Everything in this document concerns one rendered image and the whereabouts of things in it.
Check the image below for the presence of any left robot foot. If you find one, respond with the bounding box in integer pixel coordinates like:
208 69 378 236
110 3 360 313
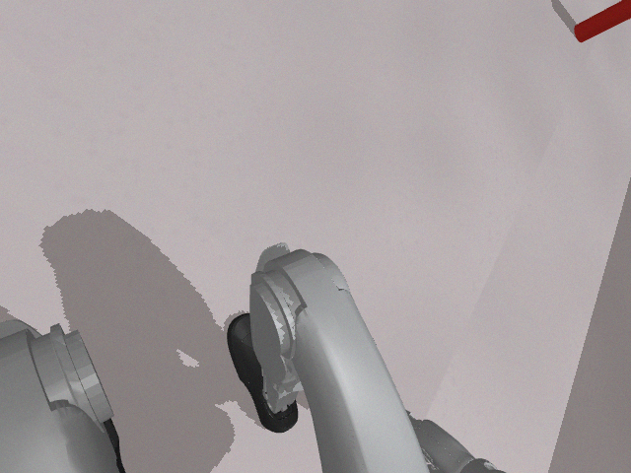
104 418 126 473

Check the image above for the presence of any right robot foot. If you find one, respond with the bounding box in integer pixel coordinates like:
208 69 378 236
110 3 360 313
227 313 298 433

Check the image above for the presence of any right robot hand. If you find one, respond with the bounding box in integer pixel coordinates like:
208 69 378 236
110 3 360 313
406 410 476 473

